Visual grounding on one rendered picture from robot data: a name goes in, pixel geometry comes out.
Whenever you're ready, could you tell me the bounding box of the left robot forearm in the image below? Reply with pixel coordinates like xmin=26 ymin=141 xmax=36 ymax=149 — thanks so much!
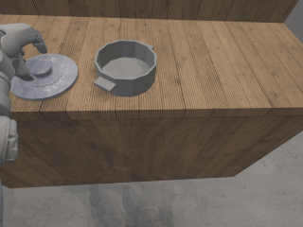
xmin=0 ymin=27 xmax=21 ymax=117

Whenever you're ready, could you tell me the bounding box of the robot left hand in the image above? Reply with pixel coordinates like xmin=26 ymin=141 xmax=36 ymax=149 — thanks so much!
xmin=0 ymin=23 xmax=47 ymax=81

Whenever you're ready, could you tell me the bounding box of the robot left upper arm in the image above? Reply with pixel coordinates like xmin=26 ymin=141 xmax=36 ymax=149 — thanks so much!
xmin=0 ymin=115 xmax=19 ymax=227

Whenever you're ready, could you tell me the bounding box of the table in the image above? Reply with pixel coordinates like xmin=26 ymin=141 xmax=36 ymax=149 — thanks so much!
xmin=0 ymin=0 xmax=303 ymax=189

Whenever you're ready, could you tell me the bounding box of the knob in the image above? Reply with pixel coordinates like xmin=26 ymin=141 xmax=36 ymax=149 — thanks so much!
xmin=30 ymin=61 xmax=52 ymax=79

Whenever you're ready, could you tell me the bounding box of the pot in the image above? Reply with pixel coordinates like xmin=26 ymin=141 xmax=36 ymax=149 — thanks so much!
xmin=93 ymin=40 xmax=157 ymax=97

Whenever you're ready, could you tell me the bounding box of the lid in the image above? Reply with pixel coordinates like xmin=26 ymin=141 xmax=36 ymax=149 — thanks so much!
xmin=10 ymin=53 xmax=79 ymax=101

